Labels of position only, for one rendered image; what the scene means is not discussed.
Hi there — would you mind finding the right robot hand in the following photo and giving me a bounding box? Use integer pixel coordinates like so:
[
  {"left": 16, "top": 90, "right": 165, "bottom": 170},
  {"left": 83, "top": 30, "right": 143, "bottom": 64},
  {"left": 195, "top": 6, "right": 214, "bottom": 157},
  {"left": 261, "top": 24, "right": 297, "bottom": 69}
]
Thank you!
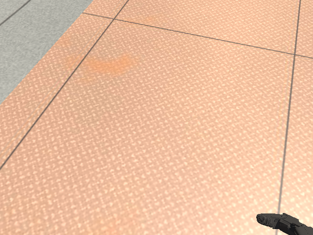
[{"left": 256, "top": 212, "right": 313, "bottom": 235}]

